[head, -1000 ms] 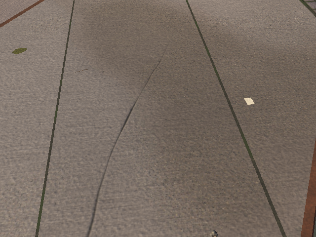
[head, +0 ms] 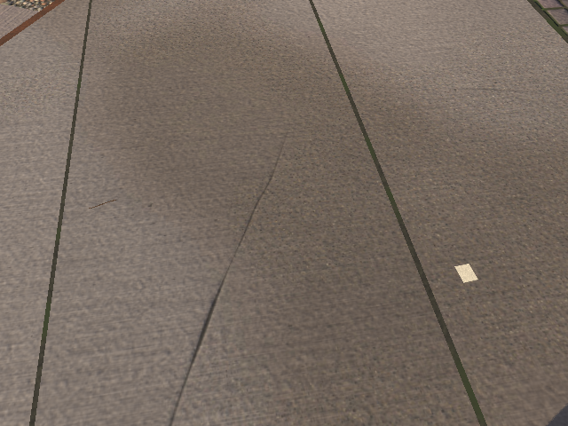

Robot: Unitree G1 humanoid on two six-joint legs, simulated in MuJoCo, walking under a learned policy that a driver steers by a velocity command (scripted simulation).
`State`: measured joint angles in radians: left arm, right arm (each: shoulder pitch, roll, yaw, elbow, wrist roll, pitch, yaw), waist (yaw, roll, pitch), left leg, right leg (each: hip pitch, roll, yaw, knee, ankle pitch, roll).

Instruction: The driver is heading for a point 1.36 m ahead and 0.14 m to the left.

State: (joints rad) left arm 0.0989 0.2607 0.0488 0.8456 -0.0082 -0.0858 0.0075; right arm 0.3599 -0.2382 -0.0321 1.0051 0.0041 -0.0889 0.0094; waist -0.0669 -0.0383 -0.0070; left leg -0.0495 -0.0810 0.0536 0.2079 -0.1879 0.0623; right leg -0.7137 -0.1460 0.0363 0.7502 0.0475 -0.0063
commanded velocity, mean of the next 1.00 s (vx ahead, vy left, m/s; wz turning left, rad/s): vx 0.50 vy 0.00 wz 0.00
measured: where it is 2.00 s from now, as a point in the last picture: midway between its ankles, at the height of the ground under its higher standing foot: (273, 222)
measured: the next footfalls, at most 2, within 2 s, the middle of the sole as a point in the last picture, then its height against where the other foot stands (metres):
right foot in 0.18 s outside the picture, level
left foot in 0.72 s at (241, 393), level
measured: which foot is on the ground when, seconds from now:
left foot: down 0.00-0.20, up 0.22-0.70, down 0.72-1.00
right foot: up 0.00-0.16, down 0.18-0.72, up 0.74-1.00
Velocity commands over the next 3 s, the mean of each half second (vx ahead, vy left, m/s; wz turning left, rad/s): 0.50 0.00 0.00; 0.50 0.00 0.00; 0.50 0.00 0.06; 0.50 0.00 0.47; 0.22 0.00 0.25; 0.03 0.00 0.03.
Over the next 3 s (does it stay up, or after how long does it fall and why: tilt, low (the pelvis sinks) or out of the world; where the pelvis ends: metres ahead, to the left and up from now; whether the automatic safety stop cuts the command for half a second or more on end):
stays up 1.38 0.12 -0.01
